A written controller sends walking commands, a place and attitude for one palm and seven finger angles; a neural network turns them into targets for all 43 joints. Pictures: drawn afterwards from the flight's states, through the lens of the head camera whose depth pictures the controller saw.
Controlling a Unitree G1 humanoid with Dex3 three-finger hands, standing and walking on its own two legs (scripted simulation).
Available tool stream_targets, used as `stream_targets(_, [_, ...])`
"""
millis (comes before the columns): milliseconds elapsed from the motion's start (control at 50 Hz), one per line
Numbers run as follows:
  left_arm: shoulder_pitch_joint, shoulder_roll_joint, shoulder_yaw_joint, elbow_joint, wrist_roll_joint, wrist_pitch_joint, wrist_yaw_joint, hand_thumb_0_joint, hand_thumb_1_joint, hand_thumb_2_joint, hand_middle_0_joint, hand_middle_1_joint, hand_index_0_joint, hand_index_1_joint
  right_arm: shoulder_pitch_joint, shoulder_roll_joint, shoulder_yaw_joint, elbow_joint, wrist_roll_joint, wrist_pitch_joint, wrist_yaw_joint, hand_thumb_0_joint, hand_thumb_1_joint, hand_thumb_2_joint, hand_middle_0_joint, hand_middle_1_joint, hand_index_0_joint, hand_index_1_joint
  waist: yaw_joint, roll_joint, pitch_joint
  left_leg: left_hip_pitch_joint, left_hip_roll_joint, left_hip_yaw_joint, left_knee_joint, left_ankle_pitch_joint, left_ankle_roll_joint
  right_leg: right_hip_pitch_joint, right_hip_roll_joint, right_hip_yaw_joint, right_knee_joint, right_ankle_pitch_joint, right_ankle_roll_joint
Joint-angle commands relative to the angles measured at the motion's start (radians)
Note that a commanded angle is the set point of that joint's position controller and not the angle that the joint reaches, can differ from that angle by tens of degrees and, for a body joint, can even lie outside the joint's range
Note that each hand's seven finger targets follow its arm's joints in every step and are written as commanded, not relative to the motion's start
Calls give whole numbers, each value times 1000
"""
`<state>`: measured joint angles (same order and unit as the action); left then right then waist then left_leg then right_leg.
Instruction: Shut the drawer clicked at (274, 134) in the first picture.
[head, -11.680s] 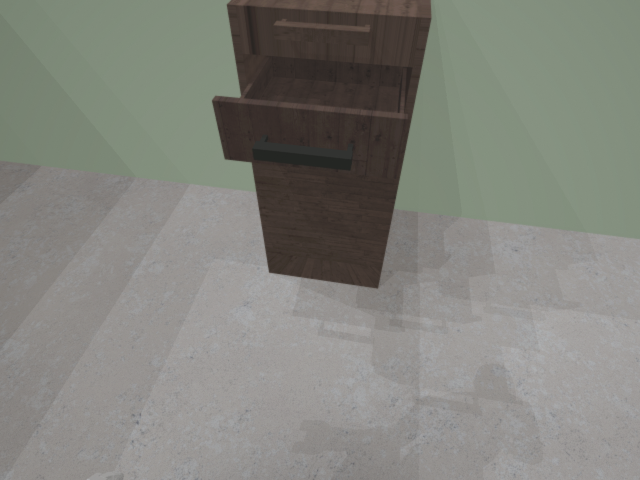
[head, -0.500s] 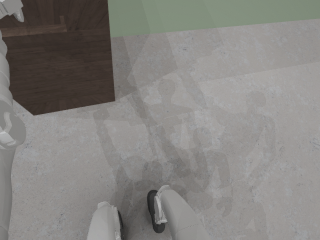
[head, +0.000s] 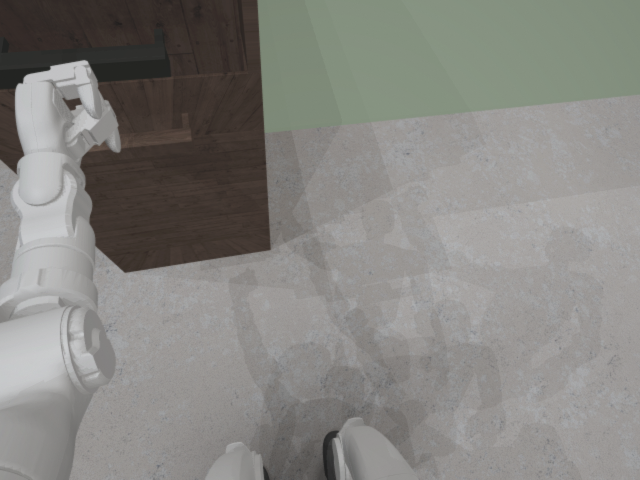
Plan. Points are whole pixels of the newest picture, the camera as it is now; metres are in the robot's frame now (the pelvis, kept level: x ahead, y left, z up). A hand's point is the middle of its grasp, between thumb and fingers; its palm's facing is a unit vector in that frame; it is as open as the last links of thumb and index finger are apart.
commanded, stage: draw the hand back to the body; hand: left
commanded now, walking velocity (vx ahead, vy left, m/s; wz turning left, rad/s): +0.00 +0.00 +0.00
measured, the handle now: (82, 53) +0.63 +0.23 +0.07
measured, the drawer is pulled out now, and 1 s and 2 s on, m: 0.00 0.00 0.00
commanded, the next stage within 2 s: step back with the hand held close in 1.26 s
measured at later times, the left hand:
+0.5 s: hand (0, 253) +0.34 +0.22 +0.15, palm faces +0.19 -0.97 -0.18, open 3.3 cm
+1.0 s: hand out of the picture +0.18 +0.24 +0.21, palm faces +0.42 -0.84 -0.34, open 3.2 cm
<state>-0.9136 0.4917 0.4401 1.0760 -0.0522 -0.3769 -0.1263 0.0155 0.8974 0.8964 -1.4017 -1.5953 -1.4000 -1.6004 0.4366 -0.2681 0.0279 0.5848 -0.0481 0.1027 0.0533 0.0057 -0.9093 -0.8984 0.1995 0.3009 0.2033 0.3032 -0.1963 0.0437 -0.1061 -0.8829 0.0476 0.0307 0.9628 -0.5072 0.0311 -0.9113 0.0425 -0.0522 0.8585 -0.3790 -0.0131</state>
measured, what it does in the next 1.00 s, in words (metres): rises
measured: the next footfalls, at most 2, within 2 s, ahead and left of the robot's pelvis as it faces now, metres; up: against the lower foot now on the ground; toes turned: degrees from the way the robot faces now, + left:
none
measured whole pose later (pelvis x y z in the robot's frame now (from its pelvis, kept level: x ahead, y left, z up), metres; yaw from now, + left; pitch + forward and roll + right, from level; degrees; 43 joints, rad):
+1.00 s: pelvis -0.02 -0.01 +0.06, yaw +3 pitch -5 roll -1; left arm 0.38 0.31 0.25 -0.31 -0.06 -0.10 0.09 0.01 0.89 0.90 -1.41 -1.59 -1.41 -1.60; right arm 0.20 -0.23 0.05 0.63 -0.01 -0.07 -0.06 0.02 -0.91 -0.90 0.20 0.30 0.20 0.30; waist 0.05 0.07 0.03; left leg -0.05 0.00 0.02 0.39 -0.26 0.02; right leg -0.09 0.01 -0.05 0.36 -0.18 -0.02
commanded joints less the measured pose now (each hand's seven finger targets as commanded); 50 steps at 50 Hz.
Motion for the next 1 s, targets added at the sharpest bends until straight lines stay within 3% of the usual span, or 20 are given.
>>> stream_targets(0, [-177,194,-6,-374,-77,-15,-34,0,900,900,-1400,-1600,-1400,-1600,183,-163,-74,-80,34,-1,-17,0,-900,-900,200,300,200,300,70,88,-606,373,-19,-43,-114,786,0,529,10,34,-60,703,-12])
stream_targets(60, [-73,187,5,-521,-111,1,-32,0,900,900,-1400,-1600,-1400,-1600,130,-154,-79,-97,51,-14,-23,0,-900,-900,200,300,200,300,100,61,-557,364,-25,-23,-162,715,6,603,3,42,-92,700,-10])
stream_targets(100, [-13,109,-57,-644,-126,-2,-34,0,900,900,-1400,-1600,-1400,-1600,94,-142,-79,-108,60,-32,-26,0,-900,-900,200,300,200,300,103,132,-536,463,-20,-25,-178,785,2,579,4,34,-109,691,-13])
stream_targets(160, [122,55,-86,-676,-154,25,-40,0,900,900,-1400,-1600,-1400,-1600,53,-136,-80,-95,69,-54,-34,0,-900,-900,200,300,200,300,106,45,-435,474,-15,-28,-211,781,-1,590,2,23,-138,673,-6])
stream_targets(220, [201,23,-114,-726,-165,66,-52,0,900,900,-1400,-1600,-1400,-1600,-6,-132,-72,-103,81,-71,-47,0,-900,-900,200,300,200,300,120,86,-354,512,-20,-27,-243,769,-7,582,-5,14,-164,631,-7])
stream_targets(280, [247,9,-118,-799,-182,100,-59,0,900,900,-1400,-1600,-1400,-1600,-56,-129,-71,-117,85,-88,-61,0,-900,-900,200,300,200,300,132,23,-345,538,-22,-32,-269,742,-10,616,-8,6,-182,614,-5])
stream_targets(300, [255,14,-117,-848,-188,104,-64,0,900,900,-1400,-1600,-1400,-1600,-72,-128,-67,-128,86,-96,-65,0,-900,-900,200,300,200,300,142,51,-350,557,-26,-35,-274,751,-11,629,-10,10,-183,614,-8])
stream_targets(360, [319,-4,-124,-917,-201,127,-75,0,900,900,-1400,-1600,-1400,-1600,-130,-119,-55,-143,89,-122,-74,0,-900,-900,200,300,200,300,158,25,-318,575,-29,-43,-302,709,-18,649,-14,2,-198,579,-10])
stream_targets(380, [327,105,-163,-1022,-67,144,22,0,900,900,-1400,-1600,-1400,-1600,-222,-113,-64,-157,88,-120,-83,0,-900,-900,200,300,200,300,201,44,-324,618,-34,-36,-348,689,-11,682,-44,45,-256,506,-17])
stream_targets(400, [370,45,-181,-1057,-66,166,72,0,900,900,-1400,-1600,-1400,-1600,-234,-101,-58,-161,83,-127,-91,0,-900,-900,200,300,200,300,186,50,-278,627,-34,-34,-377,641,-12,680,-43,35,-283,471,-17])
stream_targets(420, [449,0,-210,-1049,-52,190,105,0,900,900,-1400,-1600,-1400,-1600,-252,-98,-53,-155,86,-127,-95,0,-900,-900,200,300,200,300,193,28,-226,630,-27,-35,-406,608,-15,689,-42,29,-302,441,-16])
stream_targets(440, [510,-36,-235,-1026,-49,213,127,0,900,900,-1400,-1600,-1400,-1600,-271,-96,-47,-151,89,-124,-101,0,-900,-900,200,300,200,300,190,-10,-160,622,-23,-32,-433,558,-13,689,-41,24,-324,410,-15])
stream_targets(460, [517,-26,-227,-1047,-44,223,145,0,900,900,-1400,-1600,-1400,-1600,-285,-98,-43,-148,90,-122,-106,0,-900,-900,200,300,200,300,192,-47,-133,616,-24,-33,-461,503,-12,711,-42,23,-345,381,-15])
stream_targets(500, [534,-3,-208,-1095,-36,233,170,0,900,900,-1400,-1600,-1400,-1600,-311,-96,-36,-144,90,-125,-119,0,-900,-900,200,300,200,300,201,-38,-114,640,-27,-33,-504,454,-11,755,-42,27,-383,345,-20])
stream_targets(540, [537,-18,-220,-1170,-26,236,187,0,900,900,-1400,-1600,-1400,-1600,-334,-86,-24,-144,85,-135,-126,0,-900,-900,200,300,200,300,204,15,-105,688,-29,-37,-540,441,-14,779,-46,28,-412,323,-21])
stream_targets(620, [650,-24,-210,-1256,-20,244,207,0,900,900,-1400,-1600,-1400,-1600,-364,-76,-13,-140,74,-157,-133,0,-900,-900,200,300,200,300,217,19,-44,725,-29,-42,-601,417,-15,819,-42,24,-469,291,-21])
stream_targets(760, [882,-23,-164,-1425,-15,236,219,0,900,900,-1400,-1600,-1400,-1600,-388,-66,-13,-134,54,-188,-131,0,-900,-900,200,300,200,300,240,5,-2,755,-36,-42,-643,433,-15,886,-39,25,-522,303,-19])
stream_targets(840, [1012,-21,-136,-1530,-12,228,221,0,900,900,-1400,-1600,-1400,-1600,-398,-61,-17,-131,47,-206,-125,0,-900,-900,200,300,200,300,248,41,31,754,-37,-42,-653,420,-17,892,-39,30,-539,283,-19])
stream_targets(980, [1267,-3,-65,-1679,-14,206,232,0,900,900,-1400,-1600,-1400,-1600,-391,-56,-34,-130,41,-245,-125,0,-900,-900,200,300,200,300,262,-4,55,755,-38,-33,-632,414,-9,879,-44,43,-563,264,-11])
